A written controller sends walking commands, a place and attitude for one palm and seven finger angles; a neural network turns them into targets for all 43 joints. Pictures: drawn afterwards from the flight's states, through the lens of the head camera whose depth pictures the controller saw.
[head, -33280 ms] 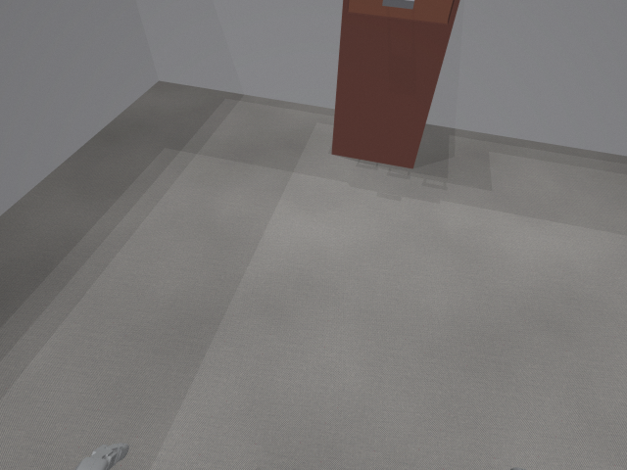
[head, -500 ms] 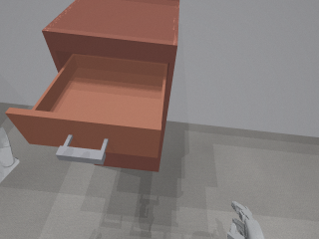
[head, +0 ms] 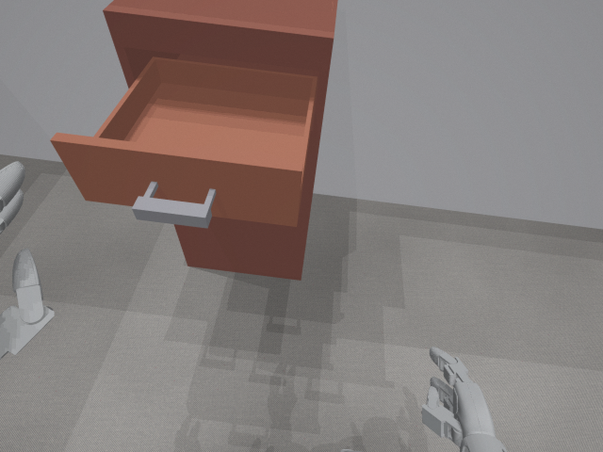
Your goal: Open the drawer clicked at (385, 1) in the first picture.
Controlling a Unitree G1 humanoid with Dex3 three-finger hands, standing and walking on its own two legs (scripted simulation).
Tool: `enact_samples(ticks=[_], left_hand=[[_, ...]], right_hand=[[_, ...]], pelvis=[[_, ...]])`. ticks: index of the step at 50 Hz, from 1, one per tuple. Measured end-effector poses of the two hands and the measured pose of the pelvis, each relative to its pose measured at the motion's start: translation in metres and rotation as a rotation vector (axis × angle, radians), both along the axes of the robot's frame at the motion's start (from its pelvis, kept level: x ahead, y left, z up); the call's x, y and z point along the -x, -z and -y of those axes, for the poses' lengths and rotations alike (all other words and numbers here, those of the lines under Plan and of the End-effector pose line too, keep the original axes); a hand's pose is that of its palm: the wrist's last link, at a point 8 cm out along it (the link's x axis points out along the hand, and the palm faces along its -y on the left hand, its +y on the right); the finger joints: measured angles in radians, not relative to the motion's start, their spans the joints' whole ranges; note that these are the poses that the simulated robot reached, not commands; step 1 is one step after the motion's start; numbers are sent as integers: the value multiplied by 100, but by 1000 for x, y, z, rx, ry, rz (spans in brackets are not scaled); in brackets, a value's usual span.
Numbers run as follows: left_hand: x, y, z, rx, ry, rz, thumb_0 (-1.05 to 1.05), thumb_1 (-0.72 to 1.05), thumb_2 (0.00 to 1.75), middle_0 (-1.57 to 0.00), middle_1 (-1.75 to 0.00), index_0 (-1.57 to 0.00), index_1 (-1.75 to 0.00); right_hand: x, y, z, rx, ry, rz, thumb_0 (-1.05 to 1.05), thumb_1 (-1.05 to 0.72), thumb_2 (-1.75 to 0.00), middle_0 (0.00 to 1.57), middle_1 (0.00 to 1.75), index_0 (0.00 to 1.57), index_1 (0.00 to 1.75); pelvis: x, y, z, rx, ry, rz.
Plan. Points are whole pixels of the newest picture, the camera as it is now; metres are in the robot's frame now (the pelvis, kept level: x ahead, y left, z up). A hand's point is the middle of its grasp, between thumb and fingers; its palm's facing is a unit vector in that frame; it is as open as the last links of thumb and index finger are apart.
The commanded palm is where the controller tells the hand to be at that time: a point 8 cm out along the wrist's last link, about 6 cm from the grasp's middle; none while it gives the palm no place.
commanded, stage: stop stepping back and stand still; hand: left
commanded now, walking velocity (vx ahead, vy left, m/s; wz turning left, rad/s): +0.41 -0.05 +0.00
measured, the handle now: (177, 201) +0.47 +0.24 +0.01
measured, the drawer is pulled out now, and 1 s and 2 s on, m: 0.30 0.30 0.30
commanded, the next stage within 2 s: let the arm hang, fingers relaxed in 1.96 s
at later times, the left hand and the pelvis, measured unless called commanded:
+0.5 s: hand out of the picture +0.10 +0.20 +0.18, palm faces +0.41 -0.79 -0.47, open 7.4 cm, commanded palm +0.03 +0.25 +0.20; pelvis -0.08 -0.04 +0.00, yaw +3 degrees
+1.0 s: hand (21, 410) +0.12 +0.21 +0.19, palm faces +0.45 -0.77 -0.45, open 7.4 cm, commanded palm +0.06 +0.25 +0.20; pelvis -0.05 -0.03 +0.00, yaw +3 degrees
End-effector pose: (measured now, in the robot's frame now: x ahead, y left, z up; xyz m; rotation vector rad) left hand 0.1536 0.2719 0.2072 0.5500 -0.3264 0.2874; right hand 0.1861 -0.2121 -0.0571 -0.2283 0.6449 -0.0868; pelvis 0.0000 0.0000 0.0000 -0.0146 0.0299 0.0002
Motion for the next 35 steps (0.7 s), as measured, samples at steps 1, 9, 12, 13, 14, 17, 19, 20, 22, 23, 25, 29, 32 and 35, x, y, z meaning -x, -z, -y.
enact_samples(ticks=[1, 9, 12, 13, 14, 17, 19, 20, 22, 23, 25, 29, 32, 35], left_hand=[[8, -3, 5, -3, 3, 9, 1, 89, 90, -21, -30, -21, -30], [57, -6, 28, -15, -56, 19, 1, 89, 90, -21, -30, -21, -31], [69, -5, 29, 21, -80, 18, 1, 89, 90, -21, -30, -21, -31], [72, -3, 29, 28, -86, 13, 1, 89, 90, -21, -30, -21, -31], [75, -2, 30, 33, -91, 5, 1, 89, 90, -21, -30, -21, -31], [81, 6, 31, 45, -96, -21, 1, 89, 90, -21, -30, -21, -30], [86, 10, 31, 51, -95, -32, 1, 89, 90, -21, -30, -21, -30], [88, 11, 31, 52, -91, -33, 1, 89, 90, -21, -30, -21, -30], [92, 13, 31, 41, -79, -24, 1, 89, 90, -21, -30, -21, -30], [94, 12, 31, 29, -76, -20, 1, 89, 90, -21, -30, -21, -30], [97, 7, 32, -4, -74, -7, 1, 89, 90, -21, -30, -21, -31], [100, -6, 36, -78, -100, 33, 1, 89, 90, -21, -30, -21, -31], [99, -6, 37, -78, -126, 52, 1, 89, 90, -21, -30, -21, -31], [98, 0, 34, -20, -157, 34, 1, 89, 90, -21, -30, -21, -31]], right_hand=[[8, 1, -1, -17, -4, 7, 1, -90, -90, 20, 30, 20, 30], [78, 26, 26, -61, 11, -80, 1, -90, -90, 20, 30, 21, 30], [106, 25, 47, -29, 48, -135, 1, -90, -90, 20, 30, 21, 30], [114, 24, 55, -14, 64, -144, 1, -90, -90, 20, 30, 21, 30], [121, 23, 62, 1, 78, -150, 1, -90, -90, 20, 30, 21, 30], [136, 19, 81, 51, 107, -159, 1, -90, -90, 20, 30, 20, 30], [142, 16, 89, 83, 116, -157, 1, -90, -90, 20, 30, 20, 30], [143, 15, 92, 98, 116, -150, 1, -90, -90, 20, 30, 20, 30], [144, 13, 94, 120, 114, -126, 1, -90, -90, 20, 30, 20, 30], [144, 13, 94, 118, 114, -114, 1, -90, -90, 20, 30, 20, 30], [142, 14, 90, 97, 108, -89, 1, -90, -90, 20, 30, 20, 30], [130, 26, 76, 24, 82, -52, 1, -90, -90, 20, 30, 20, 30], [119, 38, 67, -24, 49, -76, 1, -90, -90, 20, 30, 20, 30], [111, 40, 60, -50, 19, -117, 1, -90, -90, 20, 30, 20, 30]], pelvis=[[6, 0, 3, 0, 3, 4], [51, 3, 29, -30, -11, 31], [57, -4, 35, -49, -15, 13], [59, -6, 36, -53, -18, 5], [61, -8, 37, -55, -21, -2], [67, -9, 38, -55, -32, -18], [72, -8, 37, -51, -37, -22], [74, -7, 36, -44, -40, -22], [79, -2, 34, -33, -48, -14], [82, 0, 34, -38, -52, -4], [82, 1, 36, -47, -54, 8], [76, 7, 43, -51, -58, 20], [75, 9, 48, -30, -70, 30], [74, 4, 49, -32, -72, 30]])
